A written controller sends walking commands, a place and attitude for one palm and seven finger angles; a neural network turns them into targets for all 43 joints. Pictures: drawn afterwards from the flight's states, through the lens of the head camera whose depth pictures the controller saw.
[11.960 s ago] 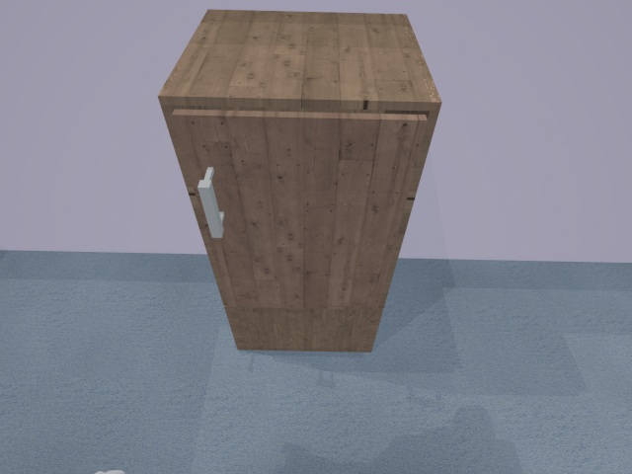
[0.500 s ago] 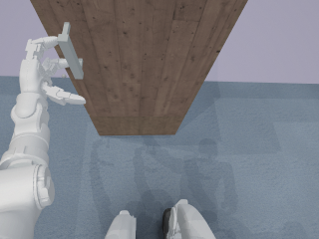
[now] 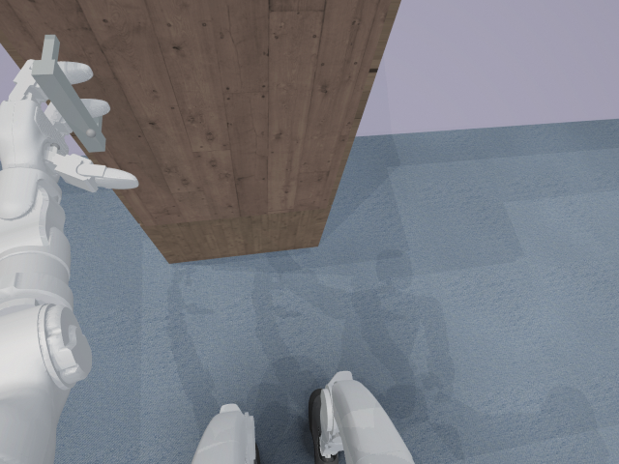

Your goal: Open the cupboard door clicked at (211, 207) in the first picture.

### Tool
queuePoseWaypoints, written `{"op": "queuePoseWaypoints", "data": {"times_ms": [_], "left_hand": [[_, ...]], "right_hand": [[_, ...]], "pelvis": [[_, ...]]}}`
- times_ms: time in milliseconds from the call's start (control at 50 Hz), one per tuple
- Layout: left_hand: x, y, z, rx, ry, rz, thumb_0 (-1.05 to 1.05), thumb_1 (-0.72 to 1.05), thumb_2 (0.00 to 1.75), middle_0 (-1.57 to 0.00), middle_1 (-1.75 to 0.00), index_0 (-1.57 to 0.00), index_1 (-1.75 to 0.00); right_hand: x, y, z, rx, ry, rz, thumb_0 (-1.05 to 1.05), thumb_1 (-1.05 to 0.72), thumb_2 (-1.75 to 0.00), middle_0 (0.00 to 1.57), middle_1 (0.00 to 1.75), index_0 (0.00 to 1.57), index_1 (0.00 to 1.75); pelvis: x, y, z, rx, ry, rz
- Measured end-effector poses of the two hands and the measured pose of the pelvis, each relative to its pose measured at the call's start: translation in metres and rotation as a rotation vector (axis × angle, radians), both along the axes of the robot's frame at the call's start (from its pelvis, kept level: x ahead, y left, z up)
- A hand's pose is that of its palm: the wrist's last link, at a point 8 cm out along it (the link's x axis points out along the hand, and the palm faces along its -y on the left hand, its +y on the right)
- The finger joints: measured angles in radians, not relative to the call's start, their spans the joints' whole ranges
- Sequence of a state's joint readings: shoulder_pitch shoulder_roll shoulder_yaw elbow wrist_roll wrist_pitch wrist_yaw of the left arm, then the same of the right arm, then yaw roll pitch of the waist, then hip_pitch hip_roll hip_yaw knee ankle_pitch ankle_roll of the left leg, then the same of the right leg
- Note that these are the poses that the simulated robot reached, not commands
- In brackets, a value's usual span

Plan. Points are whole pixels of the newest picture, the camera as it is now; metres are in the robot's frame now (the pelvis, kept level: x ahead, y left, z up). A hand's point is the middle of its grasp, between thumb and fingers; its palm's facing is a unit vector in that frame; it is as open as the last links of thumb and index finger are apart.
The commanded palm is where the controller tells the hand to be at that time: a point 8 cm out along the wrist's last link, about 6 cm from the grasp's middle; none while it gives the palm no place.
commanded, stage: close the thumb around the handle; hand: left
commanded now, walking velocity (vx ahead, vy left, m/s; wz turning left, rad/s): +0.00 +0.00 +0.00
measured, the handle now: (75, 98) +0.56 +0.24 +0.06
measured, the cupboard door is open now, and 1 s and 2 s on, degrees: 0 2 44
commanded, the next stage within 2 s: pull the door open along its arc in 0.68 s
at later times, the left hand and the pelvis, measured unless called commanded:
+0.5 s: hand (93, 131) +0.51 +0.22 +0.06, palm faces +0.05 -1.00 -0.03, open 7.2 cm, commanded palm +0.49 +0.26 +0.05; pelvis +0.00 +0.00 +0.00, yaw +0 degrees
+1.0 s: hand (100, 140) +0.50 +0.21 +0.05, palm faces +0.05 -1.00 -0.02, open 5.3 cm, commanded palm +0.45 +0.25 +0.05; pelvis +0.01 +0.00 +0.01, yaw +0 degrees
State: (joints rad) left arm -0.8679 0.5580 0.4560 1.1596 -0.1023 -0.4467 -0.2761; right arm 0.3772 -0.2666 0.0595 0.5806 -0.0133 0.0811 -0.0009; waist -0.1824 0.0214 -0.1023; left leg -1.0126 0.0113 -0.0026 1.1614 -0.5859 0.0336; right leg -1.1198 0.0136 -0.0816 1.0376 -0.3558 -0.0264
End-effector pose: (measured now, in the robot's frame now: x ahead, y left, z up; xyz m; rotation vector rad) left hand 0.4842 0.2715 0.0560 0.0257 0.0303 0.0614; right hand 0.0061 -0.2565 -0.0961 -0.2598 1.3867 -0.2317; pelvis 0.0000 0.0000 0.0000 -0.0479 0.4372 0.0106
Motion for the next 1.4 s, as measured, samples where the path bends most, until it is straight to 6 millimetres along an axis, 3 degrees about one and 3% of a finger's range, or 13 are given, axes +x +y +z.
{"op": "queuePoseWaypoints", "data": {"times_ms": [100, 200, 440, 620, 940, 1040, 1140, 1220, 1400], "left_hand": [[-0.003, 0.004, 0.003, 0.0, -0.021, 0.0, -0.02, -0.45, 0.32, -0.31, -1.2, -0.31, -1.21], [-0.007, 0.005, 0.004, -0.001, -0.017, -0.011, -0.02, -0.29, 0.39, -0.32, -1.22, -0.32, -1.22], [-0.001, -0.002, 0.002, -0.006, -0.011, -0.012, -0.01, 0.31, 0.65, -0.36, -1.28, -0.36, -1.29], [0.005, -0.004, 0.0, 0.003, -0.006, -0.013, 0.0, 0.73, 0.83, -0.39, -1.33, -0.39, -1.33], [0.0, -0.009, -0.001, -0.006, -0.011, -0.01, 0.0, 0.79, 0.85, -0.4, -1.35, -0.39, -1.35], [-0.018, -0.013, -0.002, -0.003, -0.017, -0.018, 0.0, 0.79, 0.83, -0.4, -1.35, -0.38, -1.35], [-0.049, -0.022, -0.002, -0.015, -0.025, -0.028, 0.01, 0.77, 0.8, -0.4, -1.35, -0.37, -1.35], [-0.081, -0.033, -0.002, -0.02, -0.031, -0.032, 0.01, 0.76, 0.78, -0.39, -1.35, -0.36, -1.35], [-0.148, -0.083, -0.004, -0.098, -0.069, 0.329, 0.01, 0.74, 0.8, -0.38, -1.35, -0.39, -1.35]], "right_hand": [[-0.006, -0.005, 0.003, -0.016, 0.007, -0.005, 0.01, -0.91, -0.9, 0.21, 0.3, 0.21, 0.3], [-0.005, -0.007, 0.005, -0.026, 0.005, 0.001, 0.01, -0.91, -0.9, 0.21, 0.3, 0.21, 0.3], [0.01, -0.003, 0.003, -0.026, -0.031, 0.027, 0.01, -0.91, -0.9, 0.21, 0.3, 0.21, 0.3], [0.01, 0.004, -0.002, -0.005, -0.019, 0.018, 0.01, -0.91, -0.9, 0.21, 0.3, 0.21, 0.3], [0.009, 0.001, 0.002, 0.0, -0.013, -0.001, 0.01, -0.91, -0.9, 0.21, 0.3, 0.21, 0.3], [0.018, 0.001, 0.007, 0.015, -0.043, -0.012, 0.01, -0.91, -0.9, 0.21, 0.3, 0.2, 0.3], [0.04, 0.003, 0.013, 0.037, -0.115, -0.008, 0.01, -0.91, -0.9, 0.2, 0.3, 0.2, 0.3], [0.067, 0.006, 0.017, 0.054, -0.198, 0.021, 0.01, -0.91, -0.9, 0.2, 0.3, 0.2, 0.3], [0.143, 0.025, 0.015, 0.115, -0.386, 0.189, 0.01, -0.91, -0.9, 0.2, 0.3, 0.2, 0.3]], "pelvis": [[-0.001, 0.0, 0.0, -0.001, -0.001, -0.002], [-0.001, 0.001, 0.001, -0.002, -0.005, 0.002], [-0.001, 0.004, -0.001, -0.005, -0.005, 0.011], [0.002, 0.005, -0.002, -0.006, 0.006, 0.007], [0.006, 0.003, 0.002, -0.001, 0.001, -0.003], [0.01, 0.003, 0.008, 0.004, -0.015, -0.012], [0.015, 0.004, 0.016, 0.01, -0.04, -0.018], [0.018, 0.004, 0.02, 0.014, -0.062, -0.015], [0.016, 0.001, 0.018, 0.027, -0.1, 0.006]]}}
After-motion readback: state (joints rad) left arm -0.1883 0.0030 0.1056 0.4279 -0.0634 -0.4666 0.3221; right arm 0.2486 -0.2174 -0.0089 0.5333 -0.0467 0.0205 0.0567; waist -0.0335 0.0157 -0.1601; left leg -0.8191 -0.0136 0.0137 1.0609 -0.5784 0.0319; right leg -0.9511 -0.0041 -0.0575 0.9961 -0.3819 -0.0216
